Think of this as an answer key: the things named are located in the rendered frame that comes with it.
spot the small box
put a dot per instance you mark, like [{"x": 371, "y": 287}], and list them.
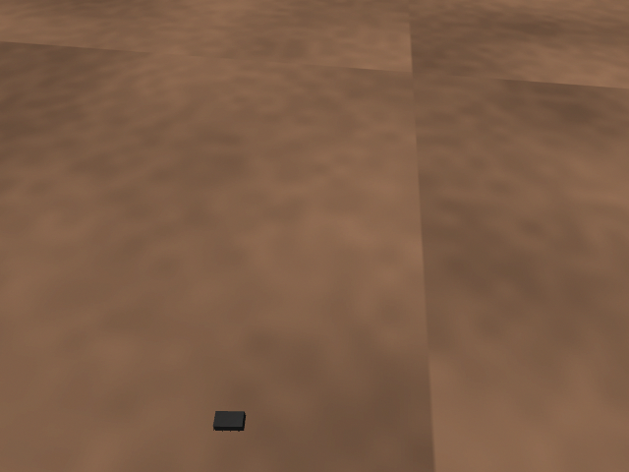
[{"x": 229, "y": 421}]

